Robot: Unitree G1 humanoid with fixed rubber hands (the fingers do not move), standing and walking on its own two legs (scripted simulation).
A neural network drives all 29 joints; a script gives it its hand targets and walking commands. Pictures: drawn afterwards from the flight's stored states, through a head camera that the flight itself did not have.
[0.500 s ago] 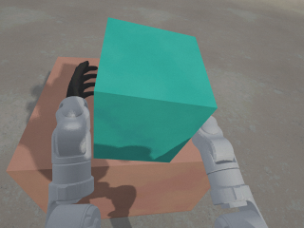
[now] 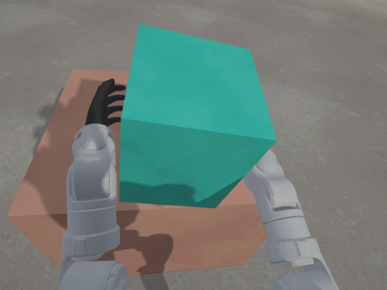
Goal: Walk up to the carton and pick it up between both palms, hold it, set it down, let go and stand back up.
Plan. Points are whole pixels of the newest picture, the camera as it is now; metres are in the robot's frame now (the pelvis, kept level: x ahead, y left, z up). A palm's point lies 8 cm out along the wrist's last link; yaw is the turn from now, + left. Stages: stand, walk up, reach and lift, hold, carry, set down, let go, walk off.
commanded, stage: hold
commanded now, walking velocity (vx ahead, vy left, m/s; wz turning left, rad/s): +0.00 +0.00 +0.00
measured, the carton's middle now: (182, 128) +0.37 +0.01 +0.17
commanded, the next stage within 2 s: none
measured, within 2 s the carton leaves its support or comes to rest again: neither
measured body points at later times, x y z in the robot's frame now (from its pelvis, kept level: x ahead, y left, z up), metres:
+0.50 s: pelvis +0.00 +0.00 +0.00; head -0.02 +0.04 +0.45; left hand +0.36 +0.16 +0.19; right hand +0.35 -0.14 +0.16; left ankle +0.03 +0.12 -0.75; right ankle +0.01 -0.10 -0.75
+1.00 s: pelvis +0.00 +0.00 +0.00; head -0.01 +0.04 +0.45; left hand +0.37 +0.15 +0.19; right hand +0.35 -0.14 +0.15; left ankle +0.03 +0.12 -0.75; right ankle +0.01 -0.10 -0.75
